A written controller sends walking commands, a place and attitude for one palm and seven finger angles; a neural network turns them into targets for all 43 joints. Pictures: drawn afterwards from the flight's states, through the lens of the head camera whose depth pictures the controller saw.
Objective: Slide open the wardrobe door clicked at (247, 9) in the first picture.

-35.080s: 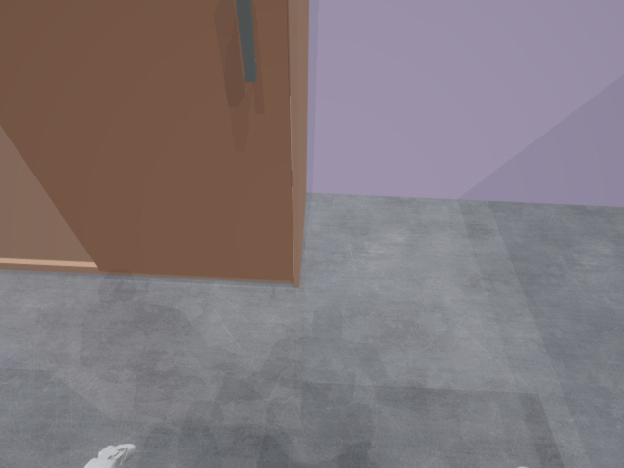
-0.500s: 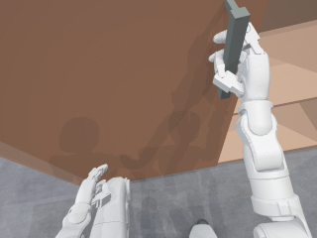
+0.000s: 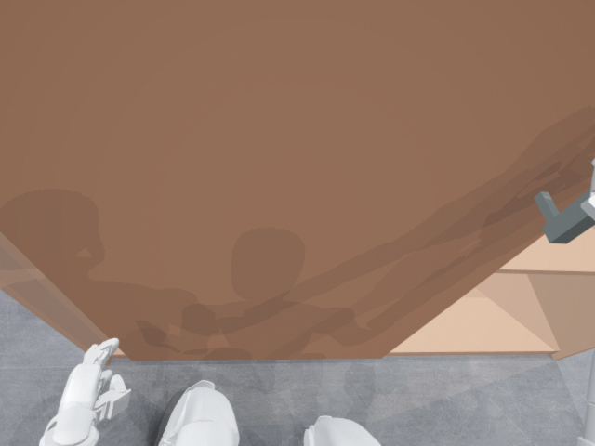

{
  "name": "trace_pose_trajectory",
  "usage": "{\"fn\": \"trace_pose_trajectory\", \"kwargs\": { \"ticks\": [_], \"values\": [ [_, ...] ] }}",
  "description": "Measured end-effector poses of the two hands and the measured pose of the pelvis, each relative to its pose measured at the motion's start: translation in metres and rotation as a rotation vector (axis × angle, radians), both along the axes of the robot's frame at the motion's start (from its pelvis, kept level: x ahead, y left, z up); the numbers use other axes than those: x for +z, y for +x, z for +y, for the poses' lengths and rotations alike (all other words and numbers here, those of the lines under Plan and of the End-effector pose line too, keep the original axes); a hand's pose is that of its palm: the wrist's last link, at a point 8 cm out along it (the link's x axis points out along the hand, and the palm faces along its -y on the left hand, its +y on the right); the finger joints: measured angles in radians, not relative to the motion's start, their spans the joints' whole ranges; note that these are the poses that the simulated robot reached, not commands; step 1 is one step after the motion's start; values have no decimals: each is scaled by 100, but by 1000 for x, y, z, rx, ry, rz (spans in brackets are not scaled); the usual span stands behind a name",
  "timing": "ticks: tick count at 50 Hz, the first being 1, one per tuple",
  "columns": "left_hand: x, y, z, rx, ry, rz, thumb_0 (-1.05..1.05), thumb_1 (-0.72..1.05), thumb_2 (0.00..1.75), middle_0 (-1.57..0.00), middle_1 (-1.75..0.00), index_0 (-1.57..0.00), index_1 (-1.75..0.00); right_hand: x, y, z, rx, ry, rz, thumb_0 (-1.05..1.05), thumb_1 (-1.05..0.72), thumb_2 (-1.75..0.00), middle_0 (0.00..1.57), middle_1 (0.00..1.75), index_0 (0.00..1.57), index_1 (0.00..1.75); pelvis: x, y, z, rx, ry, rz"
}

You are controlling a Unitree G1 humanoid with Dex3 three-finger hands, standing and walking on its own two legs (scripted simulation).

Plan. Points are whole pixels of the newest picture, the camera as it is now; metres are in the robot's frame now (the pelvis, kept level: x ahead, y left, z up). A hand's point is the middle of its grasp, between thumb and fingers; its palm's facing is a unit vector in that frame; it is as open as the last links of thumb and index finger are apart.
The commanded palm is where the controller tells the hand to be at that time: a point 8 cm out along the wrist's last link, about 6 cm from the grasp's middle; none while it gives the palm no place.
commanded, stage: stop walking and hold the door there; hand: right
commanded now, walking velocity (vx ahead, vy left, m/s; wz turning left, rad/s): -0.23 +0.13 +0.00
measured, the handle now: out of the picture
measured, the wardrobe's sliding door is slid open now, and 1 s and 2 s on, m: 0.64 0.64 0.64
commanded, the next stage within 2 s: loosen the grip on the handle in 1.54 s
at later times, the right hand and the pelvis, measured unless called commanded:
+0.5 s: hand out of the picture +0.31 -0.24 +0.24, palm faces +0.14 +0.98 -0.12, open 6.3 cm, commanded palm +0.28 -0.27 +0.17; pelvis -0.09 -0.09 +0.06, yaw +10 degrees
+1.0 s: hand out of the picture +0.31 -0.24 +0.24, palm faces +0.07 +1.00 -0.06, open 6.3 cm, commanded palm +0.29 -0.26 +0.17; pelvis -0.10 -0.12 +0.03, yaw +11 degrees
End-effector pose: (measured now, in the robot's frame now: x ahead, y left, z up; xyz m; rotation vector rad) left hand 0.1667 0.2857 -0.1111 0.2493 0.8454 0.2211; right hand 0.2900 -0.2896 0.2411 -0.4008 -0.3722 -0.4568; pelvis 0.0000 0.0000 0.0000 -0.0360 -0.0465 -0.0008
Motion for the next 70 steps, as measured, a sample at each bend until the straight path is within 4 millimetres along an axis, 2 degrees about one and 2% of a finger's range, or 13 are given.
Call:
{"fn": "trace_pose_trajectory", "kwargs": {
  "ticks": [4, 7, 11, 15, 21, 28, 39, 45, 49, 52, 54, 64, 70],
  "values": [
    [33, -52, -23, 106, 7, 41, 2, 91, 90, -19, -30, -19, -30, -4, 4, -4, 96, 39, -43, -18, -59, -81, 45, 143, 32, 136, 20, -14, -20, 61, -62, -45],
    [59, -82, -47, 146, -10, 9, 2, 91, 90, -19, -30, -19, -30, -3, 4, -3, 139, 109, -16, -14, -62, -81, 41, 147, 34, 136, 40, -16, -35, 85, 13, -50],
    [80, -109, -79, 163, -56, 2, 2, 91, 90, -20, -30, -19, -30, -2, 2, 2, 218, 241, 23, -8, -70, -83, 42, 145, 31, 136, 59, -20, -48, 89, 85, -22],
    [90, -126, -101, 143, -65, -5, 1, 90, 90, -20, -30, -20, -30, -2, 1, 0, 279, 257, 51, -5, -73, -81, 43, 143, 27, 136, 65, -35, -61, 126, 97, 3],
    [90, -144, -117, 127, -63, -31, 1, 90, 90, -20, -30, -20, -30, 0, -1, -4, 350, 213, 92, -4, -75, -79, 45, 141, 21, 136, 60, -67, -78, 163, 67, 25],
    [92, -174, -123, 164, -65, -39, 1, 90, 90, -20, -30, -20, -30, 4, -5, -2, 352, 246, 158, -2, -78, -80, 45, 140, 16, 134, 65, -95, -92, 184, 81, 19],
    [80, -222, -116, 217, -41, 37, 1, 90, 90, -20, -30, -20, -30, 7, -8, -2, 346, 263, 215, 0, -78, -80, 40, 140, 16, 133, 63, -109, -99, 168, 78, -4],
    [57, -240, -112, 250, 2, 94, 1, 90, 90, -20, -30, -20, -30, 3, -5, -4, 389, 263, 158, -1, -77, -82, 41, 140, 16, 132, 40, -106, -110, 163, 109, -36],
    [45, -243, -123, 288, 10, 127, 1, 91, 90, -20, -30, -20, -30, -2, -2, -5, 425, 274, 110, -2, -77, -84, 42, 140, 17, 133, 32, -99, -122, 186, 100, -41],
    [48, -238, -145, 279, -33, 131, 1, 91, 90, -20, -30, -19, -30, 0, -3, -6, 427, 276, 140, -2, -76, -83, 42, 140, 18, 134, 46, -96, -132, 188, 79, -39],
    [49, -228, -161, 241, -70, 119, 1, 91, 90, -20, -30, -19, -30, 2, -4, -8, 428, 258, 175, -2, -76, -82, 42, 140, 18, 135, 54, -94, -140, 166, 74, -25],
    [44, -176, -212, 145, -95, 59, 1, 90, 90, -20, -30, -20, -30, -8, 5, -14, 543, 243, 97, -6, -73, -82, 44, 140, 23, 138, 42, -93, -178, 163, 13, 22],
    [51, -149, -247, 81, -162, 33, 1, 91, 90, -20, -30, -20, -30, -8, 5, -14, 566, 268, 97, -5, -75, -81, 45, 140, 22, 139, 49, -92, -185, 181, 26, 26]
  ]
}}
